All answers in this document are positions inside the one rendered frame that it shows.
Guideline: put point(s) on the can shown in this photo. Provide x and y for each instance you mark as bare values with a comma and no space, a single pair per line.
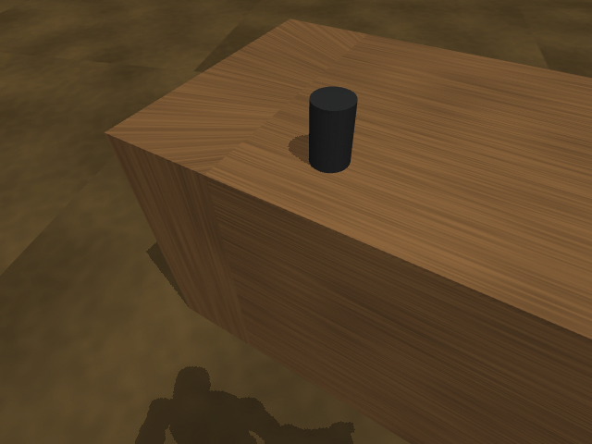
332,112

